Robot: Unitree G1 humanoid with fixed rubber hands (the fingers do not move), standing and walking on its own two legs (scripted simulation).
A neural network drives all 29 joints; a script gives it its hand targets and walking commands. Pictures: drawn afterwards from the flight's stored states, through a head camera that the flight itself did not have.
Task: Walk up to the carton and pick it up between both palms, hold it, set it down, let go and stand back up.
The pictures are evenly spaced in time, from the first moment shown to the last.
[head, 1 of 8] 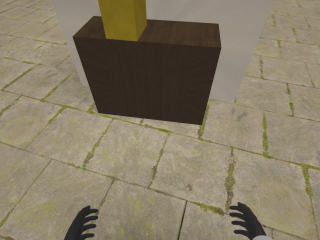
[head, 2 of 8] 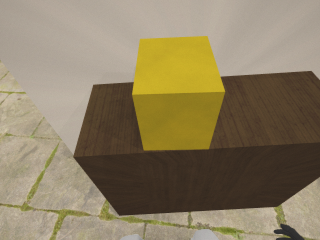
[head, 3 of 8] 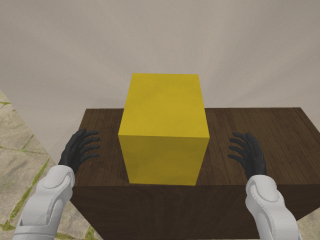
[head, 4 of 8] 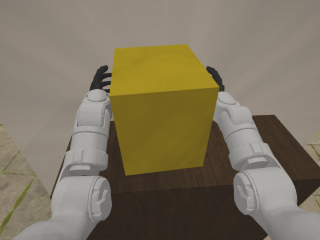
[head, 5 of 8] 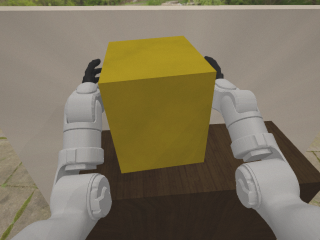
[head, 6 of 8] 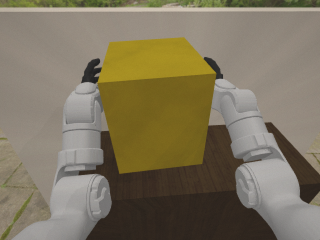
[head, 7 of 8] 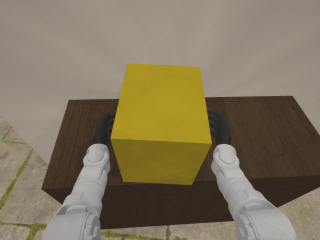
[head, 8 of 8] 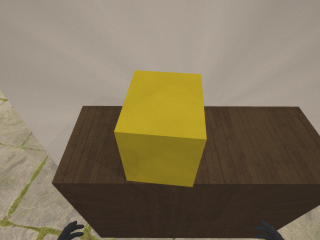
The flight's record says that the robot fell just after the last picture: no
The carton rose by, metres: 0.22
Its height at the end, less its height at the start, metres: +0.00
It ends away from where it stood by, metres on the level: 0.02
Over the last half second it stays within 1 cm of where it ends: yes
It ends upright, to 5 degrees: yes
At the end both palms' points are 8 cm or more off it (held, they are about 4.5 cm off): yes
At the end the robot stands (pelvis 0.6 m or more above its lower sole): yes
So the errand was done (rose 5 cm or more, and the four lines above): yes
